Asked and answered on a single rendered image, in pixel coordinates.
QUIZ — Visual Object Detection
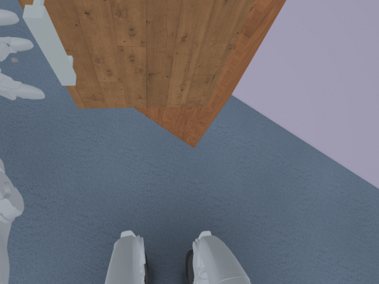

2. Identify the robot left upper arm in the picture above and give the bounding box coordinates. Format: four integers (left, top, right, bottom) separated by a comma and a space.
0, 171, 24, 284

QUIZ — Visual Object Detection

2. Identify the right robot thigh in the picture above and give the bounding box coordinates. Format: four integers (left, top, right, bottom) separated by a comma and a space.
192, 235, 251, 284

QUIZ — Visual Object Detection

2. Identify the cupboard door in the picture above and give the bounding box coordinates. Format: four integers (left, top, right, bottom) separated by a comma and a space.
18, 0, 254, 109

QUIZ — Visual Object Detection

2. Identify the handle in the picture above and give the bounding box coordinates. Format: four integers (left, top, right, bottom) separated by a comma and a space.
23, 0, 76, 86

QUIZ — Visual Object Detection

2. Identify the robot left hand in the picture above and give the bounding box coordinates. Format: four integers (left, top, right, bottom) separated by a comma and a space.
0, 9, 45, 101

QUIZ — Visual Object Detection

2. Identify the robot right shin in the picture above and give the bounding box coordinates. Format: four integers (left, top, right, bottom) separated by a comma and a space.
192, 231, 211, 284

